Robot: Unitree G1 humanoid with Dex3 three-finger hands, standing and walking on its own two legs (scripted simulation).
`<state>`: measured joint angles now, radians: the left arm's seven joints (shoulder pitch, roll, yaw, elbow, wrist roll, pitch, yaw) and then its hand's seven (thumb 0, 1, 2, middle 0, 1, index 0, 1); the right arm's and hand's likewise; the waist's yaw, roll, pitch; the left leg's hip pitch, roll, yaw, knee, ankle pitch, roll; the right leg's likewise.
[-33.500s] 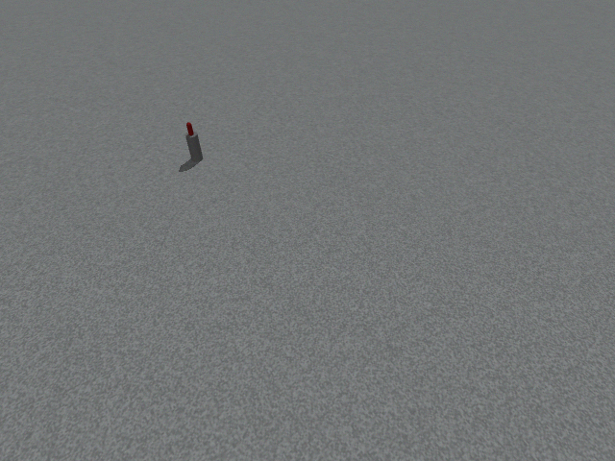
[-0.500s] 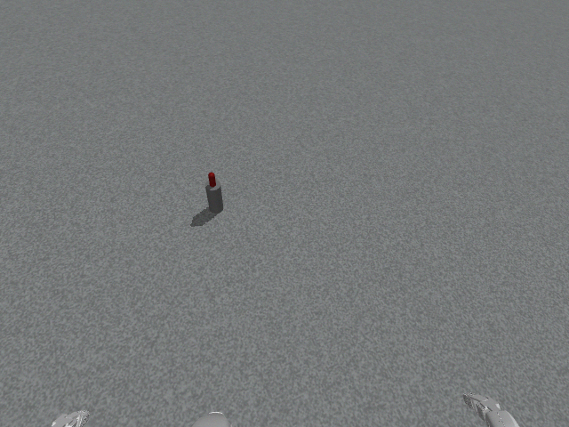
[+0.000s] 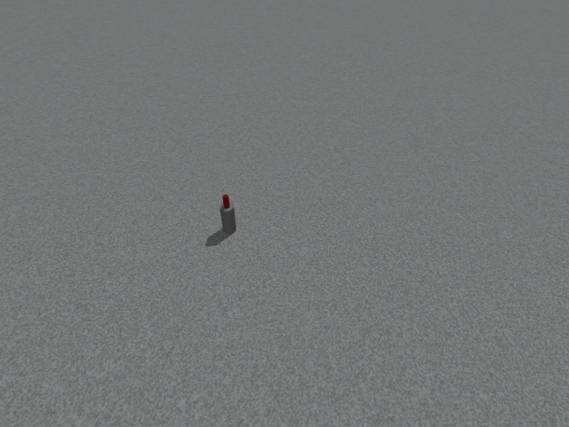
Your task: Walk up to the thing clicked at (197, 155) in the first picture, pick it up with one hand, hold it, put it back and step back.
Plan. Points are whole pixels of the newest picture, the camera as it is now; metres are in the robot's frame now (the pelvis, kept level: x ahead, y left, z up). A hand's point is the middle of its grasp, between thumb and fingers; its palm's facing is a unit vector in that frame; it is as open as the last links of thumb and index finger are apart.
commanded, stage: step back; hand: left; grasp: from the side
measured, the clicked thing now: (227, 213) +1.08 +0.22 -0.66
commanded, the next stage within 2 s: stand in 0.70 s
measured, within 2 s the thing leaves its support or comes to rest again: neither
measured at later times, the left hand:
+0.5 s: hand out of the picture +0.11 +0.26 -0.16, palm faces +0.08 -0.93 -0.36, open 7.4 cm
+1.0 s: hand out of the picture +0.12 +0.26 -0.14, palm faces +0.04 -0.94 -0.33, open 7.4 cm
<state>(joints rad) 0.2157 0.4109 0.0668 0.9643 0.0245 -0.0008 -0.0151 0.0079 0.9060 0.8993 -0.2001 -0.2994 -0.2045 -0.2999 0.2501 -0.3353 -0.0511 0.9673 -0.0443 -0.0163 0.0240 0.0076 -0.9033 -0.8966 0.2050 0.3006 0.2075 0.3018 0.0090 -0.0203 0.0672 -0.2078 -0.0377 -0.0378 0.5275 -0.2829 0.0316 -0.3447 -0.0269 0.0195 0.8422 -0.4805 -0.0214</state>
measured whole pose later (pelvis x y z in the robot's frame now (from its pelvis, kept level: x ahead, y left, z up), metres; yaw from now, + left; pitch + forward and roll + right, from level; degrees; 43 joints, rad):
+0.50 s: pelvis +0.04 +0.00 -0.01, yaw +3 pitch -3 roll +1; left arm 0.15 0.36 0.05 0.98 0.01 -0.01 -0.01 0.01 0.90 0.90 -0.20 -0.30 -0.21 -0.30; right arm 0.18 -0.36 -0.05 1.01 -0.03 -0.02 -0.01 0.01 -0.91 -0.90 0.20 0.30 0.20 0.30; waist 0.03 -0.02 0.10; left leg -0.27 -0.01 -0.01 0.57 -0.24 -0.01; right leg -0.23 -0.06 -0.04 0.65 -0.37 0.01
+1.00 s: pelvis +0.05 +0.00 +0.01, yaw +2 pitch -3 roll +0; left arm 0.09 0.35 0.00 1.13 0.01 -0.02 -0.01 0.01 0.91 0.90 -0.20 -0.30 -0.20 -0.30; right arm 0.04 -0.34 0.00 1.10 -0.01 -0.03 0.01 0.00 -0.91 -0.90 0.20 0.30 0.21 0.30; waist 0.02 0.01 0.07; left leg -0.16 0.01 -0.01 0.38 -0.16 -0.01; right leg -0.08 -0.03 -0.04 0.36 -0.23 0.02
